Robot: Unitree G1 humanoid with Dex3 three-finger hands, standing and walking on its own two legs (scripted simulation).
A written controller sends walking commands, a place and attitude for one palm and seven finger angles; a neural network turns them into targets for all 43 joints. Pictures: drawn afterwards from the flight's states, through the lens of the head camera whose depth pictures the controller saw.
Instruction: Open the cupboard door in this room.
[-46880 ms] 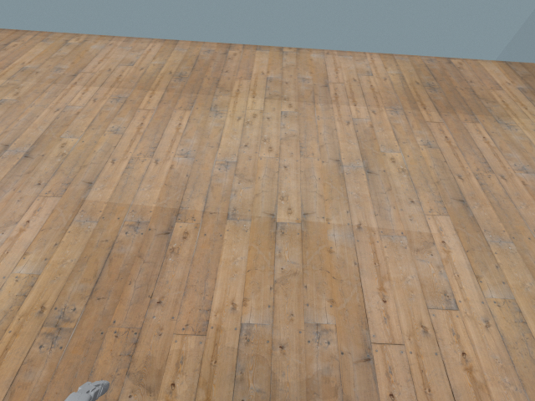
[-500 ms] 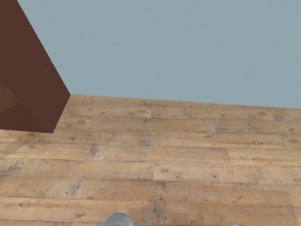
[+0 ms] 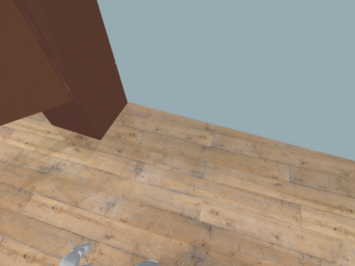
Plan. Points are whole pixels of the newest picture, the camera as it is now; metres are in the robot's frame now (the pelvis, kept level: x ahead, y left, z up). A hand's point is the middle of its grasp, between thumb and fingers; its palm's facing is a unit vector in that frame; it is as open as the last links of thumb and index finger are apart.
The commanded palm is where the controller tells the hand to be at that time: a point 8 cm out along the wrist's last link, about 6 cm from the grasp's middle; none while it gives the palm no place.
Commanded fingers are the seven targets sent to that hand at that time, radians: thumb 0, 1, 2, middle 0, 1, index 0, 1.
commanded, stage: turn to face it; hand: left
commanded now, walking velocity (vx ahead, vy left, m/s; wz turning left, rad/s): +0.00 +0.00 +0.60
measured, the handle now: out of the picture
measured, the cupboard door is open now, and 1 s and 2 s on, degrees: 49 49 49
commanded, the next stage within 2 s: take the last steps up to it in 0.82 s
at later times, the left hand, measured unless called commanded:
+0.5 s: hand out of the picture -0.02 +0.23 -0.17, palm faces +0.36 -0.90 -0.24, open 7.4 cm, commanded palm none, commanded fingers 0.00 0.90 0.90 -0.20 -0.30 -0.20 -0.30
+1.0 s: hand out of the picture -0.02 +0.15 -0.14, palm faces +0.51 -0.83 -0.24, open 7.3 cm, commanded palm none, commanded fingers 0.00 0.90 0.90 -0.20 -0.30 -0.20 -0.30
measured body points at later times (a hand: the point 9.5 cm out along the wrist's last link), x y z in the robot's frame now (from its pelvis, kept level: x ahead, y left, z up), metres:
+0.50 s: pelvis +0.00 +0.01 +0.00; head +0.04 +0.05 +0.45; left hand -0.04 +0.28 -0.15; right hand +0.20 -0.19 -0.12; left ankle -0.01 +0.12 -0.73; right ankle +0.00 -0.13 -0.66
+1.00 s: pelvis +0.03 -0.03 +0.02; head +0.07 -0.03 +0.46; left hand -0.05 +0.20 -0.13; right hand +0.20 -0.22 -0.14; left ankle -0.05 +0.08 -0.66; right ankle +0.05 -0.13 -0.73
